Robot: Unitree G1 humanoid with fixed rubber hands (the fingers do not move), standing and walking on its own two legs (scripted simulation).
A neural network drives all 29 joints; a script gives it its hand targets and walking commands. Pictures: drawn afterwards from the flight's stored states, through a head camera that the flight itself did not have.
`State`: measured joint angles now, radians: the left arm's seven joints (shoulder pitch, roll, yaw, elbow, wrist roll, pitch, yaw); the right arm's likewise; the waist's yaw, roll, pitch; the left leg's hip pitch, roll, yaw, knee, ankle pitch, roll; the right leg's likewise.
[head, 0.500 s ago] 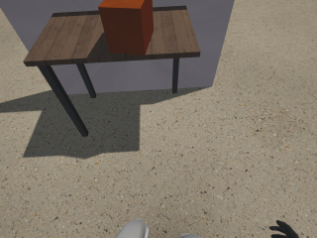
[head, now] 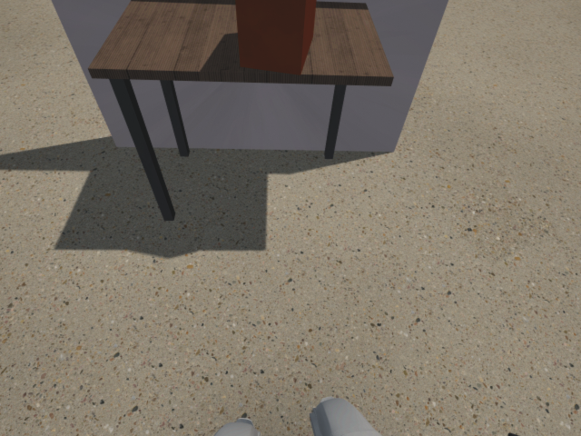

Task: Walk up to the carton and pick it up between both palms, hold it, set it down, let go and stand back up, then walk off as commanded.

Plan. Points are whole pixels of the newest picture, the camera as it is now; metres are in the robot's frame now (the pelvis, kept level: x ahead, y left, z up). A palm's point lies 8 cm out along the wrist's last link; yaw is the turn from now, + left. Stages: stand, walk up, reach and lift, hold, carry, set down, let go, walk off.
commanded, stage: walk off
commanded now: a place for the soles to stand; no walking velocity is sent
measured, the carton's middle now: (279, 14) +1.13 +0.01 +0.06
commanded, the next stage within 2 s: stand in 0.72 s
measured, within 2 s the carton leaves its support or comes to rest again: neither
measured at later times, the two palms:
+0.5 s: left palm out of the picture +0.03 +0.31 -0.07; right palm out of the picture +0.02 -0.32 -0.08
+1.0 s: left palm out of the picture +0.06 +0.32 -0.07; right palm out of the picture +0.10 -0.30 -0.05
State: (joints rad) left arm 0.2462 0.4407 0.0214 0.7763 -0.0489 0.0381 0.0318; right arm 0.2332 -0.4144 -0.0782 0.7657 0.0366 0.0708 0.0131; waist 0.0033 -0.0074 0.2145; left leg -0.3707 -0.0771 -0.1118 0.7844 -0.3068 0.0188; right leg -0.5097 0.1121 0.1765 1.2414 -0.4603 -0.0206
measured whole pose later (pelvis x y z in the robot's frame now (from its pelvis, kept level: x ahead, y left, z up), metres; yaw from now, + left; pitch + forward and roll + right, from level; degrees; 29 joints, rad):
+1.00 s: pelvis -0.03 +0.01 +0.03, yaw -2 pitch -1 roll -1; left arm 0.25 0.41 0.02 0.84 -0.05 -0.03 0.00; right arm 0.16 -0.40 -0.01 0.77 0.04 -0.02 0.01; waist 0.00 0.00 0.04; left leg -0.29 -0.04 -0.11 0.55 -0.24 0.01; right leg -0.22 0.03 0.11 0.51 -0.28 0.01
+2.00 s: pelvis -0.04 +0.01 +0.03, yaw -2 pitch -1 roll -1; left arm 0.25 0.41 0.02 0.84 -0.05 -0.02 0.00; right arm 0.18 -0.40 0.00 0.77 0.04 -0.02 0.01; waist 0.00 0.00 0.02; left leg -0.29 -0.04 -0.11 0.54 -0.22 0.01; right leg -0.21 0.03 0.11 0.49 -0.26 0.01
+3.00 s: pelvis -0.04 +0.01 +0.03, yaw -2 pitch -1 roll -1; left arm 0.25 0.41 0.02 0.84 -0.05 -0.02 0.00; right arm 0.19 -0.40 0.00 0.77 0.04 -0.02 0.01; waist 0.00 0.00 0.02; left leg -0.29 -0.04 -0.11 0.53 -0.22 0.01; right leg -0.21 0.03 0.11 0.49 -0.26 0.01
